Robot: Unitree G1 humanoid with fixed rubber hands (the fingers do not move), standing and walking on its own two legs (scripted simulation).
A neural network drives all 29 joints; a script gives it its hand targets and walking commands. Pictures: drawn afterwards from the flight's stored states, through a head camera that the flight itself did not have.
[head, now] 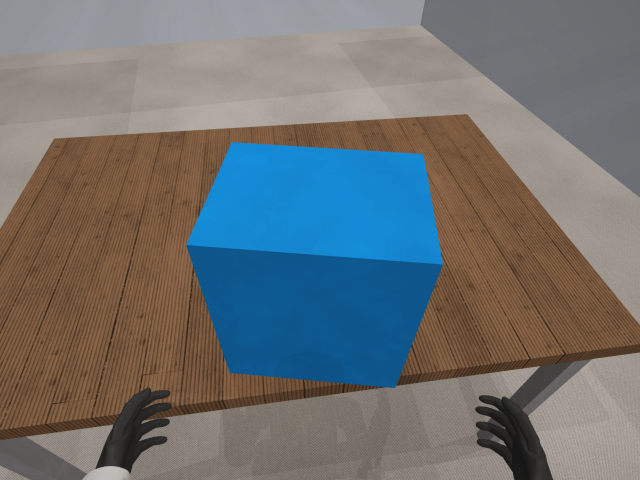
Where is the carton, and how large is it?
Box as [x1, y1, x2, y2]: [186, 142, 442, 387]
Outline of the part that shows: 232,142 186,244 229,371 236,373 394,387 442,265 423,154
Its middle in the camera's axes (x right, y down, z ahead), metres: +0.00 +0.04 +0.56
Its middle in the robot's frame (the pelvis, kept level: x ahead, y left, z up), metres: +0.39 +0.02 +0.04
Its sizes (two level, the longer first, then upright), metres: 0.261 0.195 0.296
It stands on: a table, 0.67 m high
